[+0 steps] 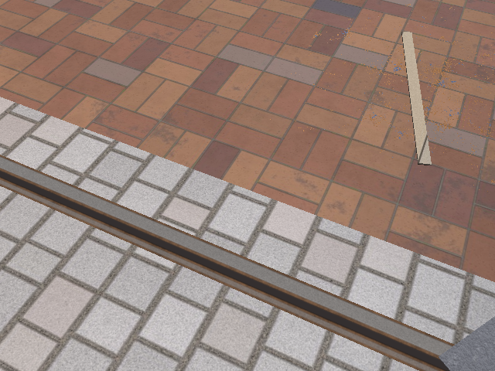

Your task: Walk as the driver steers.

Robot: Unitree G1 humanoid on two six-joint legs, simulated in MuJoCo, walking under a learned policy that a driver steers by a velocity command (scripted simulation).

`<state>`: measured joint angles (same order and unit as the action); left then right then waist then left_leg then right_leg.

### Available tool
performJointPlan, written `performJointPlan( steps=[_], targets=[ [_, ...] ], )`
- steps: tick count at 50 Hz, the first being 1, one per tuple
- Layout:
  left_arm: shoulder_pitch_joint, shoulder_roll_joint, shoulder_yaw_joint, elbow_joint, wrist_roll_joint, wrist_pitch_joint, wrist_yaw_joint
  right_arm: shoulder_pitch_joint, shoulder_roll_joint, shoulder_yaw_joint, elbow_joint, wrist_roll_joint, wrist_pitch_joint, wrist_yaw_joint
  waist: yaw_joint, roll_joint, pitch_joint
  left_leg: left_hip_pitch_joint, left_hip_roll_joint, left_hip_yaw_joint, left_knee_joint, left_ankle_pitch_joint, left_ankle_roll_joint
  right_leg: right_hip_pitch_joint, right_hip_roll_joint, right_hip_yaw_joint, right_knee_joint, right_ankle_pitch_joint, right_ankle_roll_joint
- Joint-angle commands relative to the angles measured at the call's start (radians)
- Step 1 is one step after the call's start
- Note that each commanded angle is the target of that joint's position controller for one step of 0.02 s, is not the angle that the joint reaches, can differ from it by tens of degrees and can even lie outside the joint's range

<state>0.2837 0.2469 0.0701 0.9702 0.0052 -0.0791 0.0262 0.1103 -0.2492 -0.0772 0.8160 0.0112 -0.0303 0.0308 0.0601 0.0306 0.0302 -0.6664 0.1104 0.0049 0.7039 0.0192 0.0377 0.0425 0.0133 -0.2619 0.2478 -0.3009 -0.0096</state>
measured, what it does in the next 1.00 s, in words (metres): walks ahead: left foot, then right foot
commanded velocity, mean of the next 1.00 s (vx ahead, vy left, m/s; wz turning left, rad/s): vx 0.08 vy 0.00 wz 0.06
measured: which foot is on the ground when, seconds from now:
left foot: up 0.00-0.08, down 0.10-1.00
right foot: down 0.00-0.08, up 0.10-0.56, down 0.58-0.78, up 0.80-1.00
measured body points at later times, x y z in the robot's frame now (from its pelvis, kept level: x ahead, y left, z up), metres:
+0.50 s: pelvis +0.15 +0.03 +0.00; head +0.18 +0.05 +0.45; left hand +0.22 +0.33 -0.13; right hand +0.36 -0.20 -0.09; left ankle +0.18 +0.11 -0.74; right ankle +0.25 -0.13 -0.70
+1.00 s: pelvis +0.19 -0.01 +0.00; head +0.23 -0.02 +0.45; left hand +0.36 +0.26 -0.10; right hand +0.31 -0.30 -0.11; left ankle +0.18 +0.11 -0.74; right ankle +0.19 -0.14 -0.70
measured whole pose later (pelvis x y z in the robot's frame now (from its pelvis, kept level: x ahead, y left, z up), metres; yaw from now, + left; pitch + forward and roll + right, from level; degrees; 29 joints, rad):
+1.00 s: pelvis +0.19 -0.01 +0.00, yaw -1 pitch +3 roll +1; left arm 0.12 0.30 0.08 0.72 -0.03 0.04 0.00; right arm 0.19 -0.28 -0.09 0.71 -0.01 0.01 -0.04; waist -0.03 0.00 0.04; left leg -0.26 0.04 0.11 0.49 -0.27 0.01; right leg -0.48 -0.04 -0.01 0.90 -0.43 0.05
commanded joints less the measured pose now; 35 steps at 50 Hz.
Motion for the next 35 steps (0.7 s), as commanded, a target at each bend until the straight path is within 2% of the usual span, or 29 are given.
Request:
performJointPlan(
  steps=[1,2,3,4,5,6,7,8,9,10,11,12,13,15,17,19,21,24,26,28,29,30,31,32,33,35],
  targets=[
    [-0.037,0.202,0.043,-0.06,-0.021,0.017,0.017,-0.051,-0.06,-0.012,-0.104,-0.004,-0.007,0.022,-0.036,-0.107,0.016,0.076,-0.062,0.079,-0.055,-0.068,0.026,-0.013,-0.288,0.039,0.074,0.85,-0.11],
    [-0.056,0.216,0.048,-0.069,-0.031,0.025,0.022,-0.006,-0.083,-0.022,-0.103,-0.004,-0.005,0.026,-0.065,-0.125,-0.017,0.135,-0.094,0.098,-0.062,-0.118,0.043,0.004,-0.289,0.038,0.151,0.955,-0.096],
    [-0.078,0.225,0.052,-0.079,-0.038,0.033,0.024,0.079,-0.117,-0.039,-0.09,-0.001,-0.005,0.028,-0.113,-0.129,-0.061,0.228,-0.127,0.109,-0.094,-0.14,0.066,0.005,-0.281,0.037,0.273,1.006,-0.08],
    [-0.102,0.217,0.049,-0.09,-0.042,0.037,0.022,0.207,-0.167,-0.065,-0.059,0.001,-0.008,0.019,-0.182,-0.099,-0.126,0.402,-0.163,0.105,-0.198,-0.037,0.099,-0.04,-0.241,0.025,0.46,0.919,-0.042],
    [-0.063,0.176,0.035,-0.102,-0.014,0.03,0.015,0.267,-0.252,-0.091,-0.052,-0.004,-0.005,-0.007,-0.195,0.033,-0.193,0.636,-0.062,-0.057,-0.22,0.317,0.146,-0.239,-0.174,0.022,0.742,0.539,0.026],
    [0.031,0.053,0.003,-0.126,0.047,0.015,-0.003,0.215,-0.332,-0.091,-0.079,-0.021,0.001,-0.022,-0.061,0.252,-0.276,0.901,0.167,-0.428,-0.114,0.853,0.301,-0.588,0.011,0.101,1.095,-0.416,0.09],
    [0.075,0.097,0.0,-0.129,0.013,-0.004,-0.018,0.224,-0.314,-0.077,-0.126,-0.032,-0.007,-0.007,-0.095,0.143,-0.517,0.99,0.285,-0.665,-0.206,0.719,0.444,-0.647,0.03,0.344,1.239,-0.459,0.09],
    [-0.046,0.149,0.013,-0.162,-0.034,-0.009,-0.021,0.188,-0.257,-0.069,-0.141,-0.026,-0.009,-0.001,-0.127,0.052,-0.43,0.907,0.234,-0.594,-0.288,0.443,0.409,-0.723,0.001,0.362,1.23,-0.348,0.068],
    [-0.107,0.153,0.015,-0.172,-0.032,-0.004,-0.01,0.109,-0.211,-0.058,-0.144,0.0,-0.01,-0.004,-0.102,-0.017,-0.274,0.75,0.173,-0.484,-0.325,0.262,0.333,-0.757,-0.043,0.348,1.137,-0.241,0.057],
    [-0.123,0.158,0.019,-0.161,-0.014,0.01,0.006,0.054,-0.174,-0.046,-0.155,0.008,-0.007,-0.012,-0.074,-0.046,-0.191,0.604,0.129,-0.419,-0.356,0.18,0.286,-0.721,-0.078,0.35,1.063,-0.179,0.058],
    [-0.116,0.17,0.027,-0.164,-0.004,0.029,0.014,0.025,-0.156,-0.039,-0.165,0.0,-0.002,-0.019,-0.045,-0.02,-0.156,0.49,0.099,-0.375,-0.372,0.16,0.264,-0.655,-0.089,0.353,1.004,-0.147,0.055],
    [-0.106,0.171,0.03,-0.168,0.002,0.042,0.016,0.021,-0.16,-0.04,-0.173,-0.013,0.002,-0.023,-0.031,0.0,-0.147,0.422,0.077,-0.355,-0.385,0.165,0.253,-0.605,-0.082,0.347,0.966,-0.125,0.054],
    [-0.096,0.152,0.028,-0.171,0.007,0.047,0.018,0.029,-0.172,-0.043,-0.176,-0.022,0.001,-0.027,-0.025,0.015,-0.154,0.393,0.061,-0.334,-0.384,0.214,0.25,-0.58,-0.071,0.338,0.929,-0.106,0.058],
    [-0.099,0.129,0.022,-0.18,0.012,0.051,0.024,0.055,-0.197,-0.051,-0.179,-0.018,0.001,-0.038,-0.028,0.028,-0.179,0.402,0.047,-0.318,-0.37,0.273,0.244,-0.586,-0.053,0.341,0.847,-0.073,0.071],
    [-0.127,0.128,0.02,-0.193,0.01,0.058,0.03,0.066,-0.206,-0.054,-0.188,-0.008,0.012,-0.051,-0.039,0.04,-0.198,0.426,0.043,-0.341,-0.364,0.186,0.231,-0.613,-0.045,0.356,0.782,-0.036,0.087],
    [-0.126,0.128,0.018,-0.187,0.003,0.069,0.03,0.048,-0.179,-0.04,-0.197,-0.01,0.023,-0.062,-0.045,0.058,-0.203,0.434,0.041,-0.325,-0.369,0.046,0.207,-0.615,-0.062,0.356,0.729,0.02,0.097],
    [-0.145,0.119,0.013,-0.189,-0.001,0.073,0.027,0.038,-0.143,-0.023,-0.191,-0.023,0.027,-0.064,-0.058,0.078,-0.182,0.4,0.03,-0.306,-0.385,-0.076,0.19,-0.571,-0.082,0.349,0.66,0.063,0.1],
    [-0.151,0.098,0.001,-0.181,-0.001,0.067,0.016,0.038,-0.089,0.006,-0.161,-0.047,0.019,-0.053,-0.072,0.099,-0.151,0.344,0.025,-0.267,-0.401,-0.167,0.182,-0.425,-0.099,0.333,0.512,0.079,0.09],
    [-0.147,0.109,0.002,-0.18,-0.005,0.057,0.006,0.045,-0.097,0.012,-0.137,-0.051,0.014,-0.041,-0.074,0.099,-0.122,0.347,0.036,-0.265,-0.378,-0.182,0.177,-0.359,-0.081,0.307,0.416,0.056,0.07],
    [-0.144,0.131,0.004,-0.189,0.002,0.048,-0.003,0.063,-0.112,0.013,-0.119,-0.038,0.013,-0.039,-0.055,0.065,-0.09,0.373,0.014,-0.254,-0.325,-0.158,0.128,-0.303,-0.065,0.293,0.23,0.182,0.036],
    [-0.151,0.175,0.01,-0.203,0.011,0.044,-0.004,0.088,-0.12,0.011,-0.118,-0.039,0.009,-0.044,-0.072,0.022,-0.098,0.394,-0.014,-0.239,-0.275,-0.151,0.089,-0.287,-0.113,0.36,0.221,0.357,0.012],
    [-0.165,0.243,0.024,-0.214,0.008,0.047,-0.003,0.142,-0.138,0.001,-0.12,-0.046,0.004,-0.048,-0.128,-0.082,-0.105,0.385,-0.088,-0.177,-0.213,-0.199,0.057,-0.279,-0.157,0.416,0.256,0.503,-0.025],
    [-0.157,0.241,0.033,-0.204,-0.009,0.053,-0.007,0.118,-0.127,0.0,-0.128,-0.044,0.003,-0.054,-0.121,-0.175,-0.108,0.405,-0.147,-0.078,-0.167,-0.211,0.024,-0.323,-0.164,0.453,0.229,0.427,-0.067],
    [-0.149,0.215,0.032,-0.205,-0.015,0.057,-0.01,0.074,-0.127,-0.003,-0.139,-0.04,0.008,-0.061,-0.099,-0.202,-0.098,0.421,-0.163,-0.038,-0.125,-0.222,0.006,-0.363,-0.176,0.507,0.188,0.344,-0.088],
    [-0.15,0.199,0.029,-0.21,-0.012,0.058,-0.009,0.052,-0.12,-0.007,-0.147,-0.033,0.017,-0.067,-0.093,-0.212,-0.09,0.416,-0.161,-0.024,-0.103,-0.224,0.002,-0.373,-0.189,0.545,0.174,0.317,-0.097],
    [-0.149,0.196,0.032,-0.225,-0.011,0.058,-0.008,0.052,-0.108,-0.014,-0.157,-0.028,0.037,-0.07,-0.087,-0.218,-0.086,0.417,-0.151,-0.028,-0.101,-0.225,0.013,-0.388,-0.184,0.576,0.187,0.297,-0.103]
  ],
)
Keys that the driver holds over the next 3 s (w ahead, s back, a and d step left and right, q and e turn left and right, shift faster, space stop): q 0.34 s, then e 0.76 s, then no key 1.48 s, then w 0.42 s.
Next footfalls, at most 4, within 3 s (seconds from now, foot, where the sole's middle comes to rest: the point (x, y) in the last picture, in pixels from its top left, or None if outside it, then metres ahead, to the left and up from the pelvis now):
0.10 left None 0.22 0.11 -0.77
0.58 right None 0.27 -0.12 -0.77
1.08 right None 0.24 -0.15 -0.77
1.52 left None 0.26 0.08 -0.77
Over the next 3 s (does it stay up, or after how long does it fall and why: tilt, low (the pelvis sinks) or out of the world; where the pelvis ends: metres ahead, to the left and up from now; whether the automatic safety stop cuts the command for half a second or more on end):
stays up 0.30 -0.02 0.01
